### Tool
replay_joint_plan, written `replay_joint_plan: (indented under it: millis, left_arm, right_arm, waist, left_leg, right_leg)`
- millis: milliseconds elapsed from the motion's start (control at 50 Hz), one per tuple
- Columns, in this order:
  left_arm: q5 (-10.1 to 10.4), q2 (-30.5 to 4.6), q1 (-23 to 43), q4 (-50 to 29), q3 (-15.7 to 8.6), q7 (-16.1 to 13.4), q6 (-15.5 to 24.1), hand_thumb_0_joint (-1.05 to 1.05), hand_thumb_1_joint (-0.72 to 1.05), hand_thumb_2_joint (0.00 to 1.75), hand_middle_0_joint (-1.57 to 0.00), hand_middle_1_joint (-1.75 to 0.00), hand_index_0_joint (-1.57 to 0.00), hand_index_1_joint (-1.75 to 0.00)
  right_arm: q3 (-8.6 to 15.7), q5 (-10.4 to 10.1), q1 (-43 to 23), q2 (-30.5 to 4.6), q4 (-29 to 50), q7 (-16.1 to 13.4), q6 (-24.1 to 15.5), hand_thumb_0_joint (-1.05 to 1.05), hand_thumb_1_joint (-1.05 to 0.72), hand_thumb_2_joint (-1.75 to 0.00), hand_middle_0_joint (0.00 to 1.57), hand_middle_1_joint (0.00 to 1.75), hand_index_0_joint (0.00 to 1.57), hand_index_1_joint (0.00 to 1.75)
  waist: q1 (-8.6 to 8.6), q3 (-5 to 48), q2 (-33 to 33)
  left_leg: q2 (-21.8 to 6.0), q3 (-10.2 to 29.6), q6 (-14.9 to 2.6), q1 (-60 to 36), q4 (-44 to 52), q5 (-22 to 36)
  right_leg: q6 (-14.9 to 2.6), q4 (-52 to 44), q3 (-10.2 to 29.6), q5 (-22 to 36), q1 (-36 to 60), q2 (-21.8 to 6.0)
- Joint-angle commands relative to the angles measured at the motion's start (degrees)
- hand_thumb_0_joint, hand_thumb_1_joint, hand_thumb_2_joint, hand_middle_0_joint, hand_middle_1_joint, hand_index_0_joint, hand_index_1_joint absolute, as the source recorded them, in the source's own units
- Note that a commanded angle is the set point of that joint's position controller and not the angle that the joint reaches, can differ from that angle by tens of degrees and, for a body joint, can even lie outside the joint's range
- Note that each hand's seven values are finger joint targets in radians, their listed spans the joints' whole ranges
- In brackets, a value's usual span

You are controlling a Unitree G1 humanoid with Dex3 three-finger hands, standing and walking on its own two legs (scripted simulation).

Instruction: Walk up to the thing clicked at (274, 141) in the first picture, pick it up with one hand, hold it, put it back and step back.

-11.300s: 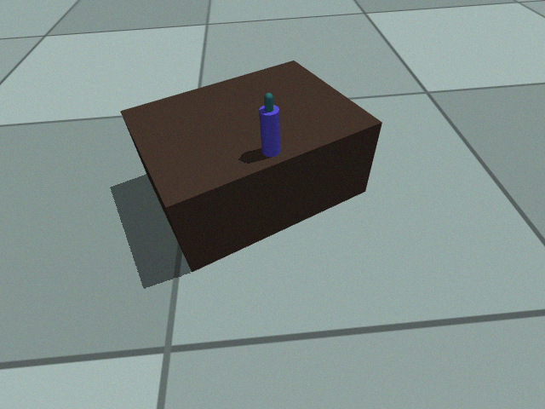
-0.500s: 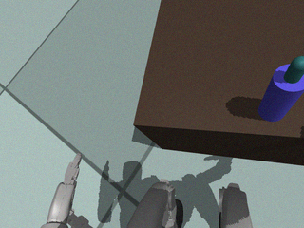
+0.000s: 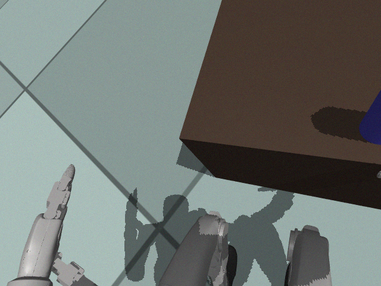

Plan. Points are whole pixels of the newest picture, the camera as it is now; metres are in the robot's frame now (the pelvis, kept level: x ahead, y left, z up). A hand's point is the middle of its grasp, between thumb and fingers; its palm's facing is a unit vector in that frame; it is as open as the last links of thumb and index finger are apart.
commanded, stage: close in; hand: right
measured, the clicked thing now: out of the picture +0.50 -0.26 -0.01
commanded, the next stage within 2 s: rest palm in 0.12 s
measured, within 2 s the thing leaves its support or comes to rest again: leaves its support in 1.62 s
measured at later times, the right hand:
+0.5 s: hand out of the picture +0.46 -0.25 -0.06, palm faces +0.26 +0.96 +0.03, open 17.6 cm
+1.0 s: hand out of the picture +0.47 -0.26 -0.06, palm faces +0.30 +0.95 +0.02, open 13.0 cm
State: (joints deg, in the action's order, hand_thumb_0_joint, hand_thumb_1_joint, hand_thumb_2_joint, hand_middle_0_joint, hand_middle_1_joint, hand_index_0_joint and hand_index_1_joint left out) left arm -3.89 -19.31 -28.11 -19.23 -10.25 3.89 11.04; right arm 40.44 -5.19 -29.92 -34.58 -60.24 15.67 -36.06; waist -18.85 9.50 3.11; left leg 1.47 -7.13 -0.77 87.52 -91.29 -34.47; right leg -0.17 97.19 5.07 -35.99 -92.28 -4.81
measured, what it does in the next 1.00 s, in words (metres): stands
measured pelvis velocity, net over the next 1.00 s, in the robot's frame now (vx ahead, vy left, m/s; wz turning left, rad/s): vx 0.00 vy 0.00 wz -0.01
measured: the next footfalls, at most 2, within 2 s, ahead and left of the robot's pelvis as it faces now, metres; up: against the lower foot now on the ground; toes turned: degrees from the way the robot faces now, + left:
none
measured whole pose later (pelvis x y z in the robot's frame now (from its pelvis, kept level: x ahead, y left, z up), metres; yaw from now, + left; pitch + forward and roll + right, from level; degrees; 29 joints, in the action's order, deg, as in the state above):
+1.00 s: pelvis +0.00 +0.00 -0.01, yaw +0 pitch +31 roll +6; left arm -3.8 -19.3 -30.0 -24.5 -11.1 4.9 7.9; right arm 36.8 -1.5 -34.9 -31.4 -59.8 5.8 -35.6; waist -19.0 9.4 2.6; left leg 1.0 -5.8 -0.6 89.9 -93.3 -35.0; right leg -0.4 98.0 3.8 -36.1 -93.8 -4.4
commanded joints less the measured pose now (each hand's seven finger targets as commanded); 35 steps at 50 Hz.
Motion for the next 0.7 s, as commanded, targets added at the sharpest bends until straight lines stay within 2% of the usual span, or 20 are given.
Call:
replay_joint_plan:
  millis: [0,20,40,100,120,200,240,260,280,320,340,360,400,440,460,500,540,620,660,680]
  left_arm:
    - [0.39,-10.62,-2.53,-14.40,-7.59,-0.94,2.18,0.00,-0.55,0.05,-0.05,-0.05,-0.05,-0.05]
    - [0.44,-10.30,-2.89,-16.44,-6.73,-0.94,2.12,0.00,-0.55,0.05,-0.05,-0.05,-0.05,-0.05]
    - [0.64,-11.41,-3.17,-17.04,-8.59,-1.21,2.12,0.00,-0.56,0.05,-0.05,-0.05,-0.05,-0.05]
    - [1.01,-12.76,-3.82,-16.45,-10.75,-1.57,1.77,0.00,-0.56,0.05,-0.05,-0.05,-0.05,-0.05]
    - [1.10,-13.29,-3.51,-18.13,-11.27,-1.71,1.84,0.00,-0.55,0.05,-0.05,-0.05,-0.05,-0.05]
    - [1.13,-8.97,-7.41,-10.62,-9.42,-1.03,1.46,0.00,-0.54,0.04,-0.05,-0.05,-0.05,-0.05]
    - [0.98,-8.13,-6.18,-11.05,-8.99,-0.92,1.73,0.00,-0.61,0.09,-0.04,-0.03,-0.02,-0.06]
    - [0.79,-8.73,-5.68,-12.18,-9.30,-1.03,1.77,0.00,-0.61,0.09,-0.04,-0.03,-0.02,-0.06]
    - [0.64,-8.40,-5.41,-13.98,-8.12,-0.93,1.89,0.00,-0.61,0.09,-0.04,-0.03,-0.02,-0.06]
    - [0.32,-8.27,-6.15,-13.83,-8.17,-1.05,1.63,0.00,-0.61,0.09,-0.04,-0.03,-0.02,-0.06]
    - [0.31,-7.98,-5.84,-13.28,-7.40,-1.04,1.55,0.00,-0.61,0.10,-0.04,-0.03,-0.02,-0.06]
    - [0.25,-8.46,-5.98,-13.92,-8.02,-1.13,1.43,0.00,-0.61,0.09,-0.04,-0.03,-0.02,-0.06]
    - [0.02,-10.81,-4.68,-16.99,-9.84,-1.30,1.24,0.00,-0.57,0.07,-0.05,-0.05,-0.04,-0.06]
    - [-0.08,-9.45,-5.92,-14.35,-8.73,-0.96,0.40,0.00,-0.57,0.06,-0.05,-0.05,-0.04,-0.06]
    - [-0.10,-8.77,-6.29,-13.41,-8.49,-0.80,0.28,0.00,-0.57,0.07,-0.05,-0.05,-0.04,-0.06]
    - [-0.10,-10.05,-5.21,-15.50,-9.38,-0.87,0.42,0.00,-0.57,0.07,-0.05,-0.05,-0.04,-0.05]
    - [0.01,-11.64,-4.57,-16.17,-10.77,-0.82,0.02,0.00,-0.56,0.07,-0.05,-0.05,-0.04,-0.05]
    - [0.05,-9.35,-4.71,-14.60,-9.06,-0.67,-0.29,0.00,-0.57,0.07,-0.04,-0.05,-0.04,-0.05]
    - [0.19,-9.90,-3.98,-14.22,-9.06,-0.85,-0.54,0.00,-0.56,0.07,-0.04,-0.05,-0.04,-0.05]
    - [0.21,-10.67,-3.44,-16.61,-9.69,-1.04,-0.30,0.00,-0.56,0.07,-0.04,-0.04,-0.04,-0.05]
  right_arm:
    - [-0.11,-0.09,-14.26,-12.29,12.44,-1.74,-3.58,0.00,0.61,-0.06,0.02,0.06,0.03,0.06]
    - [0.57,-0.12,-13.08,-11.84,9.86,-2.23,-3.58,0.00,0.60,-0.06,0.02,0.06,0.04,0.06]
    - [-0.32,-0.46,-13.02,-10.38,9.62,-2.50,-3.80,0.00,0.61,-0.06,0.02,0.06,0.04,0.06]
    - [0.69,-0.72,-11.61,-10.52,7.41,-3.60,-4.06,0.00,0.61,-0.07,0.02,0.07,0.03,0.07]
    - [1.41,-0.52,-12.19,-11.99,10.37,-3.96,-4.24,0.00,0.61,-0.07,0.01,0.07,0.03,0.07]
    - [-1.95,0.42,-13.37,-7.39,9.50,-4.14,-4.54,0.00,0.61,-0.06,0.03,0.06,0.03,0.06]
    - [-2.18,0.95,-14.68,-8.04,12.73,-4.55,-5.16,0.00,0.58,-0.05,0.04,0.05,0.05,0.05]
    - [-2.71,1.29,-16.47,-7.85,14.31,-4.67,-5.44,0.00,0.56,-0.07,0.03,0.06,0.04,0.06]
    - [-2.34,1.59,-16.90,-8.56,14.66,-5.05,-5.63,0.00,0.56,-0.04,0.04,0.05,0.05,0.05]
    - [-3.71,2.14,-18.11,-7.19,13.25,-5.61,-5.86,0.00,0.57,-0.02,0.06,0.04,0.06,0.04]
    - [-3.89,2.24,-18.19,-6.96,13.20,-5.90,-5.95,0.00,0.59,-0.03,0.05,0.04,0.06,0.04]
    - [-4.06,2.44,-17.87,-6.72,12.14,-6.16,-5.84,0.00,0.58,-0.02,0.06,0.04,0.07,0.04]
    - [-2.55,3.12,-18.89,-9.60,13.99,-7.17,-5.56,0.00,0.58,0.00,0.14,0.06,0.14,0.06]
    - [-4.74,3.31,-18.41,-5.66,11.19,-7.38,-4.92,0.00,0.59,-0.02,0.22,0.11,0.22,0.11]
    - [-4.97,3.39,-18.58,-5.41,9.85,-7.72,-4.66,0.00,0.57,-0.05,0.27,0.15,0.28,0.15]
    - [-2.20,3.85,-20.62,-9.76,13.49,-8.98,-4.79,0.00,0.60,-0.04,0.35,0.19,0.36,0.19]
    - [-2.90,4.15,-19.93,-8.64,10.83,-9.75,-4.01,0.00,0.59,-0.05,0.38,0.21,0.38,0.21]
    - [-5.57,4.65,-20.23,-4.10,6.79,-10.04,-3.86,0.00,0.57,-0.07,0.43,0.24,0.43,0.24]
    - [-3.94,5.06,-22.29,-8.26,7.77,-10.36,-4.16,0.00,0.56,-0.09,0.49,0.28,0.50,0.29]
    - [-3.34,5.41,-24.00,-10.63,10.19,-10.50,-4.50,0.00,0.57,-0.10,0.50,0.29,0.50,0.29]
  waist:
    - [2.41,27.68,-19.72]
    - [2.27,26.68,-16.07]
    - [1.41,26.28,-14.91]
    - [1.12,25.69,-11.07]
    - [2.00,28.44,-12.25]
    - [1.99,25.99,-17.04]
    - [2.67,26.73,-18.86]
    - [1.71,27.61,-19.49]
    - [2.54,28.53,-19.72]
    - [1.37,27.58,-20.29]
    - [2.19,27.42,-20.99]
    - [1.56,27.05,-21.11]
    - [2.07,31.07,-22.97]
    - [1.23,27.55,-22.12]
    - [1.44,26.60,-22.22]
    - [2.41,30.52,-22.16]
    - [1.40,29.37,-20.25]
    - [-0.43,25.57,-16.82]
    - [0.53,25.79,-17.54]
    - [0.44,28.53,-18.83]
  left_leg:
    - [1.83,2.70,-1.56,-12.19,9.37,10.71]
    - [1.87,2.79,-1.35,-13.90,10.11,10.53]
    - [1.75,3.53,-1.07,-16.12,11.09,11.39]
    - [1.48,5.67,-0.35,-19.38,12.94,10.24]
    - [1.50,6.23,-0.38,-19.99,13.01,10.86]
    - [1.69,5.38,-0.87,-14.32,10.70,11.91]
    - [1.66,5.50,-0.87,-13.46,10.14,12.04]
    - [1.60,5.02,-0.94,-13.30,9.86,12.34]
    - [1.60,4.72,-1.10,-13.40,9.57,12.24]
    - [1.71,4.32,-1.14,-12.38,9.56,12.36]
    - [1.73,3.70,-1.41,-11.68,8.73,12.19]
    - [1.78,3.53,-1.41,-11.43,8.92,12.04]
    - [1.69,3.31,-1.51,-11.79,8.66,12.77]
    - [1.89,2.77,-1.62,-9.34,8.61,10.94]
    - [1.86,2.95,-1.55,-9.39,8.74,10.65]
    - [1.90,3.01,-1.41,-10.99,8.89,10.87]
    - [1.93,3.12,-1.26,-11.51,9.61,10.32]
    - [2.10,2.60,-1.08,-9.99,9.29,11.35]
    - [1.88,3.16,-1.16,-10.04,8.89,10.57]
    - [1.68,3.51,-1.08,-11.16,9.03,11.53]
  right_leg:
    - [0.24,-12.89,0.80,12.35,28.35,1.10]
    - [-0.10,-13.14,0.89,10.88,25.73,1.44]
    - [-0.41,-13.16,0.76,10.68,24.12,1.58]
    - [-1.16,-12.33,0.02,8.35,19.04,1.96]
    - [-1.10,-12.41,-0.17,9.19,20.21,1.86]
    - [-0.53,-11.79,-0.63,11.68,23.45,1.97]
    - [-0.43,-11.34,-0.80,12.19,24.69,1.75]
    - [-0.24,-11.56,-0.68,12.57,26.19,1.75]
    - [-0.10,-12.02,-0.54,12.83,26.89,1.75]
    - [0.05,-12.19,-0.38,13.01,27.93,1.80]
    - [0.26,-12.90,-0.12,13.52,28.07,1.91]
    - [0.28,-13.06,-0.01,13.45,28.23,1.93]
    - [0.51,-13.40,0.27,15.42,31.57,1.89]
    - [0.59,-14.01,0.44,13.53,30.26,1.92]
    - [0.45,-13.89,0.30,12.57,28.88,2.02]
    - [0.29,-14.06,0.49,12.79,29.87,1.97]
    - [0.21,-14.30,0.41,11.48,29.38,2.04]
    - [-0.28,-13.24,0.74,11.99,26.15,1.94]
    - [-0.20,-12.98,0.60,10.94,25.19,1.95]
    - [-0.17,-12.65,0.54,12.31,27.33,1.75]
